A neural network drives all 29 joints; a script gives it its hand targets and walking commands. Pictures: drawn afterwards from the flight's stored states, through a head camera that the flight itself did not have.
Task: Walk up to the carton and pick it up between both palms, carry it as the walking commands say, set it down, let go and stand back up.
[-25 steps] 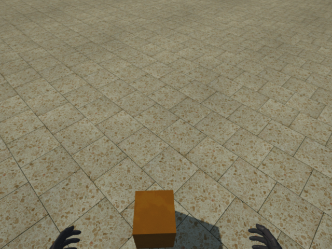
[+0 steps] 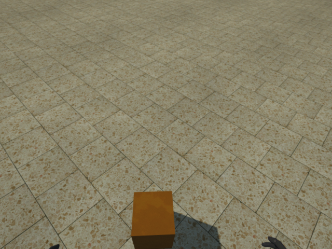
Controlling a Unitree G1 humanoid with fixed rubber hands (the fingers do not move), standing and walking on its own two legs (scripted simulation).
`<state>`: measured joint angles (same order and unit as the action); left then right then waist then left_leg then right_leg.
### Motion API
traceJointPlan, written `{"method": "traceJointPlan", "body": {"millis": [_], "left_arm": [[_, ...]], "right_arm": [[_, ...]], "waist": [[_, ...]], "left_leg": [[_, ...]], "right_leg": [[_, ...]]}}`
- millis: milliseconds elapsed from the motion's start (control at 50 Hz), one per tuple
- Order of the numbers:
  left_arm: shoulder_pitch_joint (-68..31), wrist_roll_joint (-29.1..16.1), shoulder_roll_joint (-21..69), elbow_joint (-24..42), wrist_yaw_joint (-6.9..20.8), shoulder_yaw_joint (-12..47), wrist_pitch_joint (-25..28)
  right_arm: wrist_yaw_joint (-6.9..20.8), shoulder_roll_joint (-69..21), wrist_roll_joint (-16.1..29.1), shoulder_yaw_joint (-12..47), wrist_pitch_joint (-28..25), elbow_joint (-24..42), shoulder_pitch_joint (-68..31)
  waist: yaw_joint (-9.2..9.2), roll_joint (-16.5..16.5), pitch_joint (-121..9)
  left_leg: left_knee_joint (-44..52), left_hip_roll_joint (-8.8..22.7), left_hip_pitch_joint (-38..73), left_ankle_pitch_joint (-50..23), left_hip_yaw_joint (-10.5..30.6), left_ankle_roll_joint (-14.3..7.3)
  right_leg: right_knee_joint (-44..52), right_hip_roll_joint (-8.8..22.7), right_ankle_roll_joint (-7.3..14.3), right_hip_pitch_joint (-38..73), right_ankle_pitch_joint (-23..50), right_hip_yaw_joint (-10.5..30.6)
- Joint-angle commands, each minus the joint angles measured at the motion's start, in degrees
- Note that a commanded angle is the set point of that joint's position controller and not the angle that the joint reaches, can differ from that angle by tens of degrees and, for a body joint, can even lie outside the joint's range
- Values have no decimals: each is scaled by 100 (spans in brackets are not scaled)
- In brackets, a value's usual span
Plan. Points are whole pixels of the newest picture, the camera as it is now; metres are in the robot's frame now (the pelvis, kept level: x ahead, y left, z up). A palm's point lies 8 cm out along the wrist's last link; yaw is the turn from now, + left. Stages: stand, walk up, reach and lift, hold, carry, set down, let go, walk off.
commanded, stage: stand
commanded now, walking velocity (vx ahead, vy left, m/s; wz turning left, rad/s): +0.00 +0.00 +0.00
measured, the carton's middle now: (153, 220) +0.43 +0.04 -0.65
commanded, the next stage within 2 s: none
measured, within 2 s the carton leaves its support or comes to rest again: neither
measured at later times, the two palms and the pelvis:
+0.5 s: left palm out of the picture +0.08 +0.30 -0.10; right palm out of the picture +0.09 -0.30 -0.09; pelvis -0.02 +0.00 +0.00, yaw +0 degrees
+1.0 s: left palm out of the picture +0.06 +0.31 -0.10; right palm out of the picture +0.07 -0.31 -0.09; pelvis -0.03 +0.00 +0.01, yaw +0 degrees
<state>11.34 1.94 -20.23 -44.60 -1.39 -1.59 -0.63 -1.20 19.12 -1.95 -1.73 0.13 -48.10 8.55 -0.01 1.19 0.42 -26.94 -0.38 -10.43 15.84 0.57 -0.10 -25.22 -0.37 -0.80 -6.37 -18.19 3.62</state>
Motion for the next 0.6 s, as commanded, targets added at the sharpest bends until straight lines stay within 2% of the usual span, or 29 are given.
{"method": "traceJointPlan", "body": {"millis": [0,580], "left_arm": [[-88,-8,-859,234,-23,-200,77],[-244,-52,-1066,-551,28,-81,136]], "right_arm": [[-28,946,8,-202,-75,238,-178],[11,1166,71,-102,-117,-502,-362]], "waist": [[2,-100,-287],[-4,-111,-7]], "left_leg": [[283,532,419,-1975,441,-55],[778,631,421,-1224,571,-77]], "right_leg": [[294,455,51,-189,1895,280],[747,562,127,-171,1240,434]]}}
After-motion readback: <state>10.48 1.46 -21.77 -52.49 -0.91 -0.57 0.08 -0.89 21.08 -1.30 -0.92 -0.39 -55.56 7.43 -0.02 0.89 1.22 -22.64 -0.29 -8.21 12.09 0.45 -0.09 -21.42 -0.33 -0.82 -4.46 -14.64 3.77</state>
